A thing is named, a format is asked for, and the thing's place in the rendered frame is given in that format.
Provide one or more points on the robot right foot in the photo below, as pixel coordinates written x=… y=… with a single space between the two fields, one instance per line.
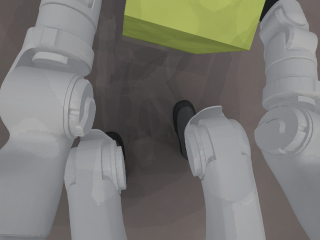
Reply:
x=183 y=111

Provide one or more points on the robot right hand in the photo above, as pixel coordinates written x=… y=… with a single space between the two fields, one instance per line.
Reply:
x=267 y=5

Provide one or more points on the left robot shin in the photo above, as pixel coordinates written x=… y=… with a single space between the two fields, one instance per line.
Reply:
x=70 y=168

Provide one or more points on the left robot forearm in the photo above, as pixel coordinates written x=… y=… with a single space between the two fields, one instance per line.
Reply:
x=62 y=38

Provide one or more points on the carton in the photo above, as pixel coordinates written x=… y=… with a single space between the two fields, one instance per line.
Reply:
x=194 y=26

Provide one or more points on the right robot upper arm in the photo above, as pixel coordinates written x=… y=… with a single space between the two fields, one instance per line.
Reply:
x=289 y=138

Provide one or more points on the right robot forearm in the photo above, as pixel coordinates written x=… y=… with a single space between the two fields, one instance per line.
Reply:
x=290 y=58

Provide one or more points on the left robot upper arm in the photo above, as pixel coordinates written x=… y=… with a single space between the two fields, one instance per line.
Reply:
x=44 y=111

